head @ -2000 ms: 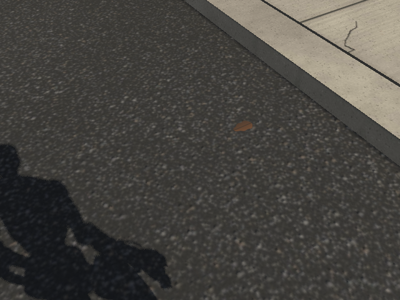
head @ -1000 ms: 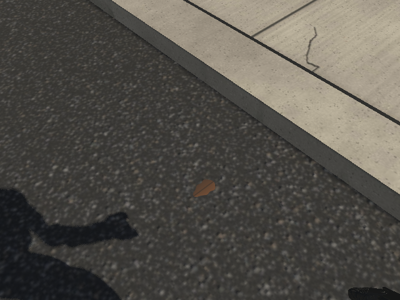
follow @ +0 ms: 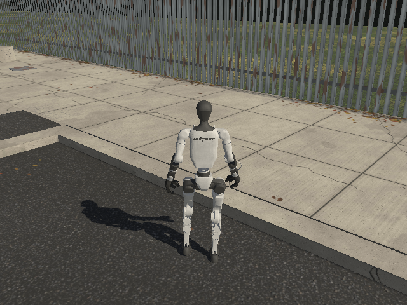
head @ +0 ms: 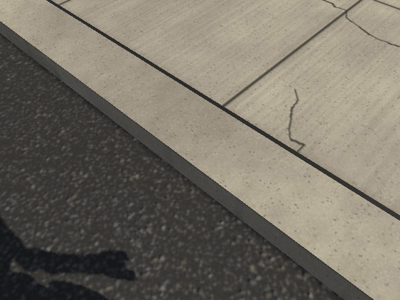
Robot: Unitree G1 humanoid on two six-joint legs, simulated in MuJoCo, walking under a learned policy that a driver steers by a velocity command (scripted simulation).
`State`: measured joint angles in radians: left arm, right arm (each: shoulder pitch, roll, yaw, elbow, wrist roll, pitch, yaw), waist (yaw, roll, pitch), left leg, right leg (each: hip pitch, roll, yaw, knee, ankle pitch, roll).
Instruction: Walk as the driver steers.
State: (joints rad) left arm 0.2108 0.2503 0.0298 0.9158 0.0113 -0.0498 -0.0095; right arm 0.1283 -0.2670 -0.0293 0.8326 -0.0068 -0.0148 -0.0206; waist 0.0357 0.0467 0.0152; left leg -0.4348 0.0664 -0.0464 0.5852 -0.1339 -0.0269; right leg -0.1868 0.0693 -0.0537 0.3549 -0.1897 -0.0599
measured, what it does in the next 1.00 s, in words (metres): walks ahead: left foot, then left foot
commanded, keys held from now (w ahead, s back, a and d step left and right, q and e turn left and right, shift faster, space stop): no key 0.10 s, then w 0.90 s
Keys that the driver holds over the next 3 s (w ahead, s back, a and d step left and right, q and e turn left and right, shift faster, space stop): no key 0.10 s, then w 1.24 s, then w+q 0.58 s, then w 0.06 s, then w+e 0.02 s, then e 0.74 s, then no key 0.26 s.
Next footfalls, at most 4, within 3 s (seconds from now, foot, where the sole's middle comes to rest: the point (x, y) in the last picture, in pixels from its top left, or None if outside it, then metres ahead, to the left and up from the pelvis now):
0.02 left None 0.12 0.14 -0.78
0.72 left None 0.40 0.15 -0.78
1.26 right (247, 260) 0.63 -0.10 -0.78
1.82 left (175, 190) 0.91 0.18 -0.78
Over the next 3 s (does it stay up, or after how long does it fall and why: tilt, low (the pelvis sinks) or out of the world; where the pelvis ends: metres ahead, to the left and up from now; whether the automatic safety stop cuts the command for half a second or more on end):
stays up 1.18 0.18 0.12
